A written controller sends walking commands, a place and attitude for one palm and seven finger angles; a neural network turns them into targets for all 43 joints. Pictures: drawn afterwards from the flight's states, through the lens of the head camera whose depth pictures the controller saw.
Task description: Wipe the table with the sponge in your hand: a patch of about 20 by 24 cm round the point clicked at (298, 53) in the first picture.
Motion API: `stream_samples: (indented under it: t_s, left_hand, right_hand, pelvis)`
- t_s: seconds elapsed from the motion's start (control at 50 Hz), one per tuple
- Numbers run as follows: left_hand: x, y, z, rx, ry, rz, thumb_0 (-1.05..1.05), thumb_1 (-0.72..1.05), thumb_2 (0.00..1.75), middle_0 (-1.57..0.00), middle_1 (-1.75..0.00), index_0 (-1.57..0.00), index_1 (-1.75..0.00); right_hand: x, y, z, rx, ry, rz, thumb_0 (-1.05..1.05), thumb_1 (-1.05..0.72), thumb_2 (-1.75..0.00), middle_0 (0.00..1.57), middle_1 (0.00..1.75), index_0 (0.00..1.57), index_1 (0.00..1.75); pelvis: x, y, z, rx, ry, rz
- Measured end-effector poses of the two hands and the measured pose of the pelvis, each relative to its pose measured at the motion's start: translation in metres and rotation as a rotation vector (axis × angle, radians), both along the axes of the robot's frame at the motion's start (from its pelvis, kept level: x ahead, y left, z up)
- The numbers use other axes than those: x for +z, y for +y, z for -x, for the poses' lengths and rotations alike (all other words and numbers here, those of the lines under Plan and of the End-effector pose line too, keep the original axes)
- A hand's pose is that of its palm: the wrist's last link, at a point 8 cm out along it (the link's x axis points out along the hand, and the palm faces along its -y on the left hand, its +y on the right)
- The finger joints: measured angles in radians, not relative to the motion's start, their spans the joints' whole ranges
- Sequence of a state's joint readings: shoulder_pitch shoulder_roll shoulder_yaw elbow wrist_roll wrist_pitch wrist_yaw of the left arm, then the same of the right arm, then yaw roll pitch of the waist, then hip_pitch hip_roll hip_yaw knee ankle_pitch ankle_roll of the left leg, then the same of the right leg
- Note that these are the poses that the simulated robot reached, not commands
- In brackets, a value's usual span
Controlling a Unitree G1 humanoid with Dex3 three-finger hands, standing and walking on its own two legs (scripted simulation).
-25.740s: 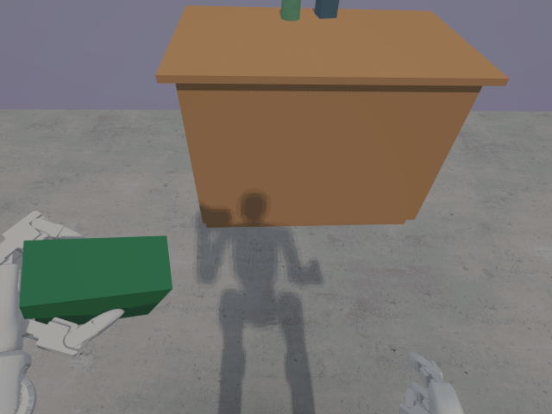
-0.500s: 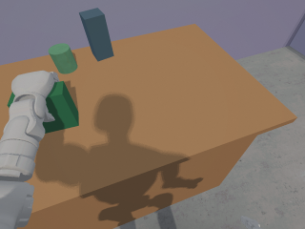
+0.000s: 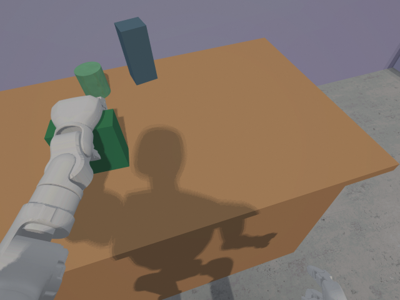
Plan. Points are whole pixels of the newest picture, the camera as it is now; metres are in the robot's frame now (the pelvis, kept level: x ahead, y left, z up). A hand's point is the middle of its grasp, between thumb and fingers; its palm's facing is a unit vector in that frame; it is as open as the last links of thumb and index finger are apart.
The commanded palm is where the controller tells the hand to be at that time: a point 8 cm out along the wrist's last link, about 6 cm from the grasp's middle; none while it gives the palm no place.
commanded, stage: wipe back along the middle lane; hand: left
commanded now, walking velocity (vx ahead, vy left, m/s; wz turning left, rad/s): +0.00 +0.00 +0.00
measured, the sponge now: (95, 151) +0.40 +0.28 +0.07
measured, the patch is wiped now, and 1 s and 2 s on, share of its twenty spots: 0.55 0.75 0.80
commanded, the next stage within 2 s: slide across to the third lane in 1.44 s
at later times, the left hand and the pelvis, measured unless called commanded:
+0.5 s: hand (89, 147) +0.37 +0.26 +0.12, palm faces +0.00 -0.02 -1.00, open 10.1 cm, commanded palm +0.33 +0.25 +0.15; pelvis -0.01 -0.01 +0.00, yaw -1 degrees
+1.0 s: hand (85, 173) +0.31 +0.24 +0.12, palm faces +0.08 -0.05 -1.00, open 10.1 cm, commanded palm +0.26 +0.23 +0.14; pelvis -0.01 +0.00 +0.00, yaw -1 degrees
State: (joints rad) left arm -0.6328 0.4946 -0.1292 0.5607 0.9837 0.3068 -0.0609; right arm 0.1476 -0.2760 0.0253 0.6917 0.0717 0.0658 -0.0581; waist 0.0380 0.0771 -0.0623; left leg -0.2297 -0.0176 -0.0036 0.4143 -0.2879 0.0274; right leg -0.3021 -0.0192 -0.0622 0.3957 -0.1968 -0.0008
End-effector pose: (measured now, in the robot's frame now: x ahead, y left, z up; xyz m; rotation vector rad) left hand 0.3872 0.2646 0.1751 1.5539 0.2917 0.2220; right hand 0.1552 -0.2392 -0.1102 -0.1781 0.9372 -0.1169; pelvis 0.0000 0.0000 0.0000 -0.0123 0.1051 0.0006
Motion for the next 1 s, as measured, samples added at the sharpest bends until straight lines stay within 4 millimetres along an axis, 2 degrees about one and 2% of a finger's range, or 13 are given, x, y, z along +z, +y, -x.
stream_samples:
  t_s: [0.16,0.28,0.5,0.82,1.0]
  left_hand:
    - [-0.002,-0.005,0.013,0.024,-0.027,0.006,-0.01,-0.48,1.05,-0.70,-1.37,-0.71,-1.38]
    - [-0.002,-0.007,0.021,0.035,-0.026,0.006,-0.01,-0.48,1.05,-0.70,-1.38,-0.70,-1.39]
    - [-0.003,-0.013,0.039,0.024,-0.046,0.011,0.00,-0.47,1.05,-0.69,-1.39,-0.69,-1.40]
    - [-0.004,-0.024,0.082,0.017,-0.100,0.031,0.00,-0.47,1.05,-0.68,-1.40,-0.69,-1.40]
    - [-0.004,-0.029,0.105,0.018,-0.122,0.045,0.01,-0.47,1.05,-0.67,-1.40,-0.69,-1.40]
  right_hand:
    - [-0.006,-0.010,0.016,-0.024,0.038,-0.006,0.01,-0.91,-0.90,0.20,0.30,0.20,0.30]
    - [-0.002,-0.019,0.016,-0.036,0.016,0.001,0.01,-0.91,-0.90,0.20,0.30,0.20,0.30]
    - [0.009,-0.018,-0.004,-0.019,-0.064,-0.007,0.01,-0.91,-0.90,0.20,0.30,0.20,0.30]
    - [0.020,0.012,-0.040,0.056,-0.163,-0.074,0.01,-0.91,-0.90,0.20,0.30,0.20,0.30]
    - [0.027,0.021,-0.051,0.090,-0.209,-0.095,0.01,-0.91,-0.90,0.20,0.30,0.20,0.30]
  pelvis:
    - [0.000,-0.004,0.002,-0.011,-0.016,-0.003]
    - [0.000,-0.007,0.004,-0.015,-0.027,-0.005]
    - [-0.001,-0.009,0.006,-0.020,-0.040,-0.005]
    - [-0.001,-0.006,0.007,-0.023,-0.073,-0.007]
    - [-0.001,-0.005,0.010,-0.024,-0.091,-0.008]
